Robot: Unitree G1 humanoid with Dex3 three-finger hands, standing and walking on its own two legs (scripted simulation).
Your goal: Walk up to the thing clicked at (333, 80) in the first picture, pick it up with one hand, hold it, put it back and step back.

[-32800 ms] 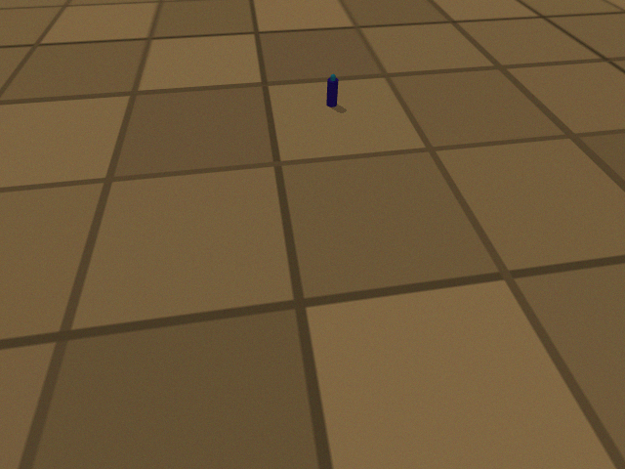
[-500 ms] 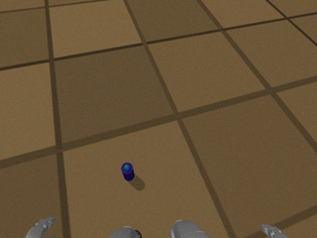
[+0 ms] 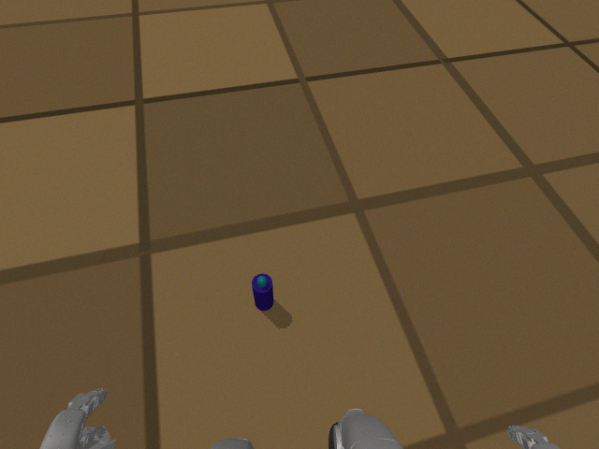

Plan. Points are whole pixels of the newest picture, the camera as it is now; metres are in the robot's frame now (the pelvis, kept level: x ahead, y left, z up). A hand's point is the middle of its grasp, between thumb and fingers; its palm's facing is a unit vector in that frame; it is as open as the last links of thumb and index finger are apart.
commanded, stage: step back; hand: left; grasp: from the side
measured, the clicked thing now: (263, 291) +0.58 +0.10 -0.66
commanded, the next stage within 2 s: none
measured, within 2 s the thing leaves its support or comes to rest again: neither
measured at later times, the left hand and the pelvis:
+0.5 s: hand out of the picture -0.08 +0.23 -0.13, palm faces -0.07 -0.91 -0.41, open 7.4 cm; pelvis -0.16 -0.04 +0.00, yaw -5 degrees
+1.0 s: hand out of the picture -0.21 +0.21 -0.14, palm faces -0.03 -0.93 -0.36, open 7.4 cm; pelvis -0.32 -0.05 +0.01, yaw -2 degrees
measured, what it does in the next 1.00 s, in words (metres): walks backwards: right foot, then left foot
